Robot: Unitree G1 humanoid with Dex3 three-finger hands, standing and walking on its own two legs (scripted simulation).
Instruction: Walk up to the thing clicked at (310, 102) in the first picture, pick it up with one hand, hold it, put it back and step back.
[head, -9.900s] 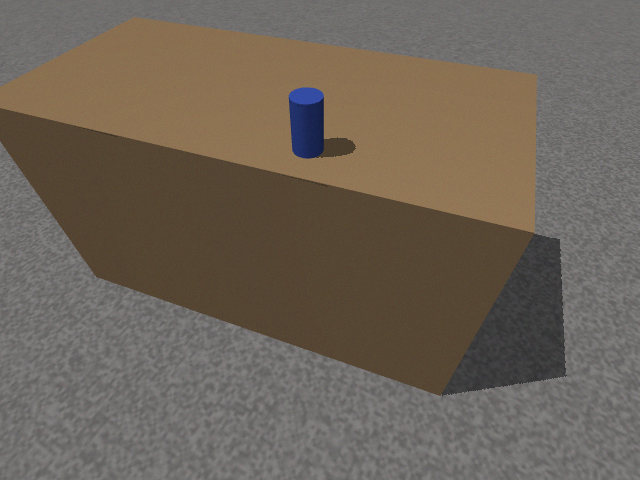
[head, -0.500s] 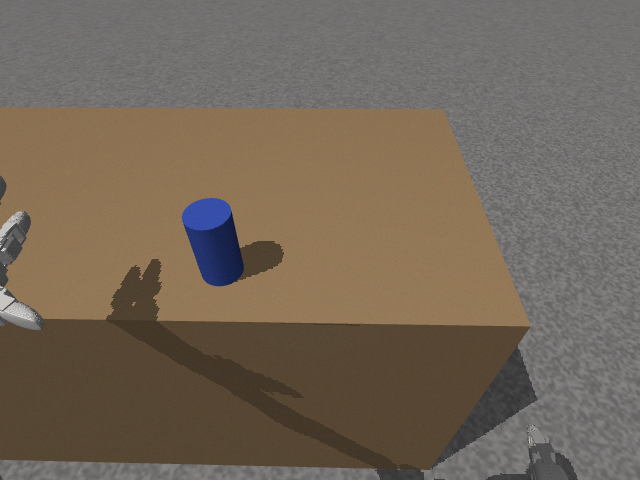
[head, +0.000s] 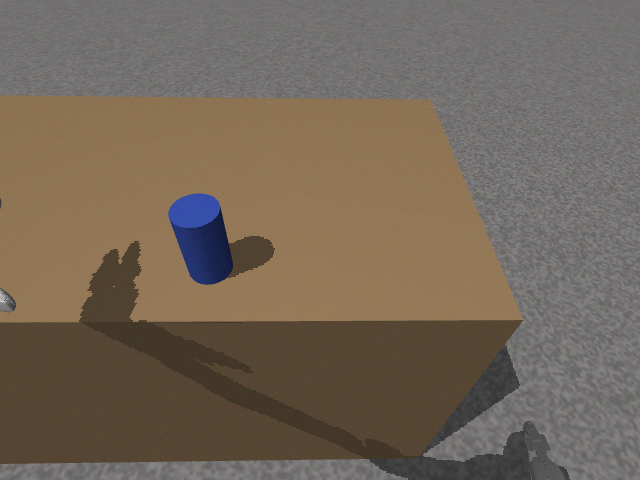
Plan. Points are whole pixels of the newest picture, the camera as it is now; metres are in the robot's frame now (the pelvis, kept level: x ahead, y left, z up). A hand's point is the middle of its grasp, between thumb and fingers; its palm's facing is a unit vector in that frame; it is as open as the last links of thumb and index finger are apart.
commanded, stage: go down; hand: left
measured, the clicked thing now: (203, 240) +0.45 +0.19 +0.04
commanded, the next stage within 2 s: approach in 1.34 s
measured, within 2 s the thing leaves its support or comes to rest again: neither
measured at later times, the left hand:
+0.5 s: hand out of the picture +0.36 +0.38 +0.16, palm faces +0.19 -0.98 -0.03, open 17.6 cm
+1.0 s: hand out of the picture +0.36 +0.39 +0.16, palm faces +0.19 -0.98 -0.03, open 17.5 cm
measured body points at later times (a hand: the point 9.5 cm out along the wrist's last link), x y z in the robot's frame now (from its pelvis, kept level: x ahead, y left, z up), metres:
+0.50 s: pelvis +0.01 +0.00 +0.00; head +0.03 +0.02 +0.45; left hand +0.34 +0.43 +0.16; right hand +0.16 -0.26 -0.09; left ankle +0.04 +0.12 -0.74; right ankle -0.04 -0.14 -0.74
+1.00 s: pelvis +0.01 +0.01 -0.01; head +0.04 +0.02 +0.44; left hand +0.35 +0.44 +0.16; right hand +0.16 -0.25 -0.08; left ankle +0.04 +0.12 -0.74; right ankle -0.04 -0.14 -0.74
